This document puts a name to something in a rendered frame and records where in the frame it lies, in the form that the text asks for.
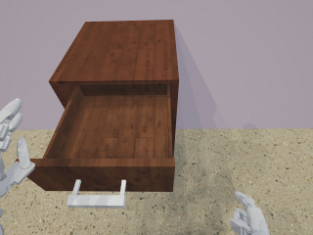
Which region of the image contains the handle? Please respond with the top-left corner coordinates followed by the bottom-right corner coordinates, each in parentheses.
top-left (67, 179), bottom-right (126, 209)

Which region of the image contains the left robot hand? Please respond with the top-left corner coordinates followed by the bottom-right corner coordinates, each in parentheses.
top-left (0, 98), bottom-right (35, 198)

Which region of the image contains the drawer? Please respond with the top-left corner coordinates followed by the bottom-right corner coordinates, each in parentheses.
top-left (15, 82), bottom-right (175, 192)

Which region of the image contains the right robot hand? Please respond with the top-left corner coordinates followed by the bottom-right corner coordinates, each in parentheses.
top-left (230, 191), bottom-right (270, 235)

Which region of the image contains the cabinet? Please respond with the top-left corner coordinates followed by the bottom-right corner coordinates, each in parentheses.
top-left (48, 20), bottom-right (179, 159)

